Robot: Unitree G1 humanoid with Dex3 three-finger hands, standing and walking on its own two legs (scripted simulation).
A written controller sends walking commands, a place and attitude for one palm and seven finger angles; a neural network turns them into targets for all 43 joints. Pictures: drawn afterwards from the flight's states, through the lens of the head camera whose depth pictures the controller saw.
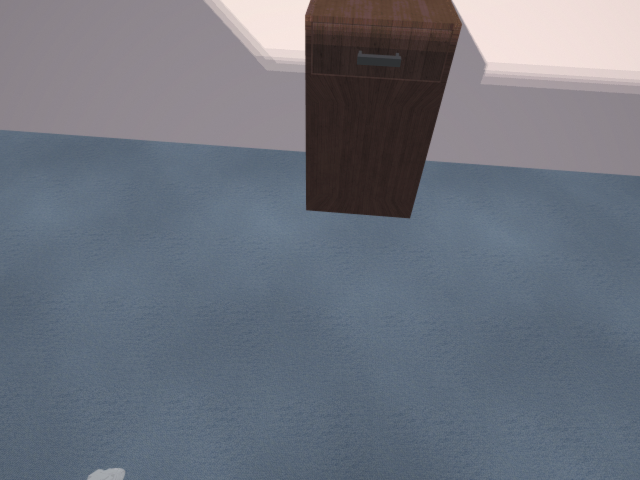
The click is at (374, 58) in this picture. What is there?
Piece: drawer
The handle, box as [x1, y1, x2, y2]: [357, 51, 400, 66]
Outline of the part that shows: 357,57 357,64 399,66 400,64 400,56 398,55 398,53 396,53 394,56 362,54 361,51 359,51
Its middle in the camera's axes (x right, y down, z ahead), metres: +0.19 -0.59 +1.26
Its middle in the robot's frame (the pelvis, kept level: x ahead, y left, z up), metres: +1.34 -0.13 -0.03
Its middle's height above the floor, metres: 0.74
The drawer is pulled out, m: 0.00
